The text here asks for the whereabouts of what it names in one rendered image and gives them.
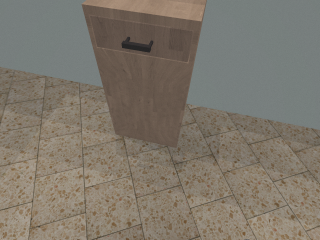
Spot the drawer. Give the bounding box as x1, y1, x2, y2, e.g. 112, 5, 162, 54
90, 15, 195, 62

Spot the cabinet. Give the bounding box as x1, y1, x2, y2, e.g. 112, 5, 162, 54
81, 0, 207, 148

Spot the handle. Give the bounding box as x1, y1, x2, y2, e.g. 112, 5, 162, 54
121, 37, 153, 53

